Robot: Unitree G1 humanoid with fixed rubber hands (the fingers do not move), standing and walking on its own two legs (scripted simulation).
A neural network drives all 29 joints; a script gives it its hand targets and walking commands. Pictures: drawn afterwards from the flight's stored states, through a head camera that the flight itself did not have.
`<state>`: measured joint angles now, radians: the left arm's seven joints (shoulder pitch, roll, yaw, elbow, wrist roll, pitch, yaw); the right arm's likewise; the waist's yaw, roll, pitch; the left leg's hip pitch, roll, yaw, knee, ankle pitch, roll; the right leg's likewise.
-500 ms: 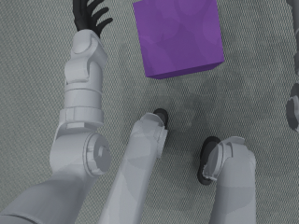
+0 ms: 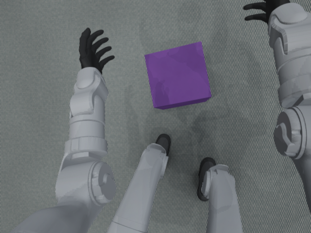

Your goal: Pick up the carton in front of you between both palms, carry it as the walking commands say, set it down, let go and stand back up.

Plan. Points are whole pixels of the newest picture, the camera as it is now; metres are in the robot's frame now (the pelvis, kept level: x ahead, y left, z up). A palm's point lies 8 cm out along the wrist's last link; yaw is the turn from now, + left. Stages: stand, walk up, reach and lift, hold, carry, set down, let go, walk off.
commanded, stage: let go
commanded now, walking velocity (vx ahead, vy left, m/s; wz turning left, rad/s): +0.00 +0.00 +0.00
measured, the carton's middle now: (178, 81) +0.50 +0.11 -0.50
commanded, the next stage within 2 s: stand in 1.46 s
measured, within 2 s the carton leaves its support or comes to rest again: neither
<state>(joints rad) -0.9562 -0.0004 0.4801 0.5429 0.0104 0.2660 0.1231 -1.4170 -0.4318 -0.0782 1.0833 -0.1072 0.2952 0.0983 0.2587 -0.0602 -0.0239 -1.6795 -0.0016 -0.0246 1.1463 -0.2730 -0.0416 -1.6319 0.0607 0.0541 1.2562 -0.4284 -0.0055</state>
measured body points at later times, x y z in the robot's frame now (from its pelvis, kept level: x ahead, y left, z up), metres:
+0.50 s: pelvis +0.05 +0.03 +0.11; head +0.22 +0.02 +0.52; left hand +0.31 +0.27 +0.02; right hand +0.42 -0.13 +0.00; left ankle +0.11 +0.14 -0.59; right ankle +0.05 -0.11 -0.59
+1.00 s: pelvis +0.11 +0.00 +0.15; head +0.16 +0.00 +0.60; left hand +0.28 +0.24 +0.07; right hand +0.30 -0.22 +0.06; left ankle +0.11 +0.14 -0.59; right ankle +0.05 -0.11 -0.59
